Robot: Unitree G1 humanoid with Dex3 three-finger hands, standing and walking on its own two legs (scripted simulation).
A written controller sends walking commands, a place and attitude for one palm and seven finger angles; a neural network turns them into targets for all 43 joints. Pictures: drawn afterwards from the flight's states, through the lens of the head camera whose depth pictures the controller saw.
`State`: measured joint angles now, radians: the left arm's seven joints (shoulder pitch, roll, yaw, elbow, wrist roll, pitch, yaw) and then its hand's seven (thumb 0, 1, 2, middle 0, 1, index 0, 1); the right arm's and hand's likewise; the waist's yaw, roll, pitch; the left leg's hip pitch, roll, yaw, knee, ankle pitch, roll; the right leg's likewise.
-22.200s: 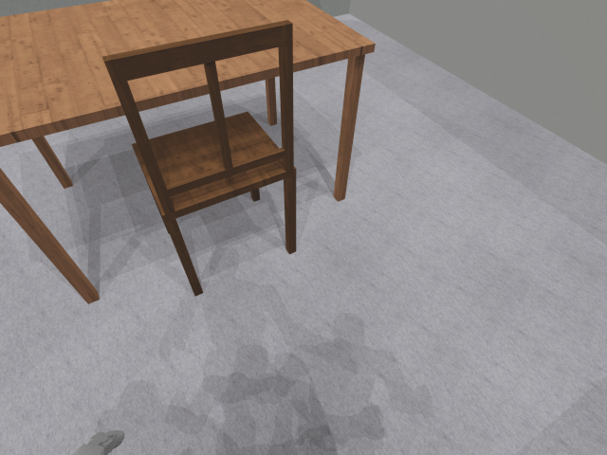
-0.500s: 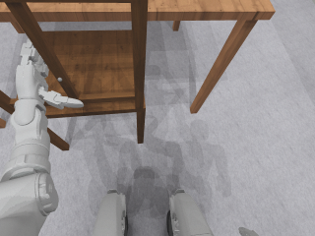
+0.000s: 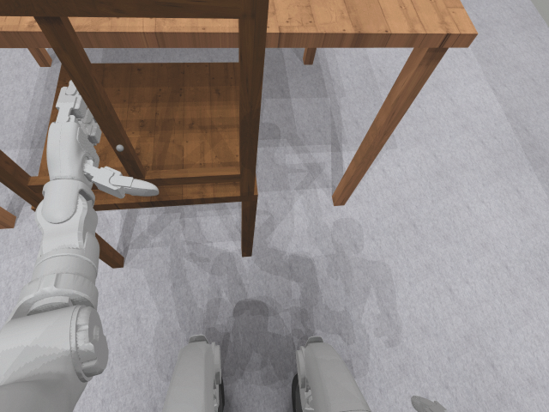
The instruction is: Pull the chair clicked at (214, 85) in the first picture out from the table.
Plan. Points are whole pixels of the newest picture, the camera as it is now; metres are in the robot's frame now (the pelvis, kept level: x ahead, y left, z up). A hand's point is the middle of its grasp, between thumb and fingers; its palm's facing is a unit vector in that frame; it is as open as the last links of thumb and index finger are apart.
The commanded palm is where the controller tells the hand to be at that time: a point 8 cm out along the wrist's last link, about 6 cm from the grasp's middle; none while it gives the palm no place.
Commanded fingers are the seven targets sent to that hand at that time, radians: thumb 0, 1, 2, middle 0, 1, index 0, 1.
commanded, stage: hook a spindle and tug to test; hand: left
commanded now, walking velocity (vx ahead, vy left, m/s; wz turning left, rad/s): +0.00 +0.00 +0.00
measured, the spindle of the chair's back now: (106, 117) +0.51 +0.22 +0.05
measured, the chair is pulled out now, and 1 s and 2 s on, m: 0.00 0.00 0.07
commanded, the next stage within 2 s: step backward, pulling the chair out in 1.38 s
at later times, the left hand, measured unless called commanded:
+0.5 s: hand (126, 142) +0.49 +0.19 +0.04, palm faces +0.10 -0.99 -0.03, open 10.7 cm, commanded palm +0.46 +0.23 +0.03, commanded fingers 0.00 0.45 0.71 -0.50 -1.45 -0.50 -1.45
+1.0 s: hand (128, 141) +0.49 +0.19 +0.03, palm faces +0.10 -1.00 -0.02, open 5.2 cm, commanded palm +0.45 +0.23 +0.03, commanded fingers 0.00 0.90 0.90 -0.50 -1.45 -0.50 -1.45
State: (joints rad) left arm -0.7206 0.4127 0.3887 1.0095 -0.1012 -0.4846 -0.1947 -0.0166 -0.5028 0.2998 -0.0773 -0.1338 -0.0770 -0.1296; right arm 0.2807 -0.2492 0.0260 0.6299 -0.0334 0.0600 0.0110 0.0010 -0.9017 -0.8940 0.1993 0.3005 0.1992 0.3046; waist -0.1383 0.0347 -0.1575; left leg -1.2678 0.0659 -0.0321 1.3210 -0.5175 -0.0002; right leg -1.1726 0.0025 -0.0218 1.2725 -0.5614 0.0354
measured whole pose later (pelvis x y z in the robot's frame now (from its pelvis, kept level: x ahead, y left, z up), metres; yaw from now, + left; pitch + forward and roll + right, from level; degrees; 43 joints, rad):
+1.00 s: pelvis +0.01 +0.00 +0.01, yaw +0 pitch +27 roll -3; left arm -0.68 0.38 0.37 0.93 -0.12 -0.46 -0.15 0.01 0.73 0.79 -0.45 -1.45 -0.45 -1.45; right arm 0.28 -0.24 0.01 0.62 -0.03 0.09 0.02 0.00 -0.90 -0.89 0.20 0.30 0.20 0.30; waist -0.13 0.04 -0.16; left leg -1.25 0.07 -0.03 1.30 -0.53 0.00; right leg -1.16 0.00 -0.02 1.25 -0.57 0.03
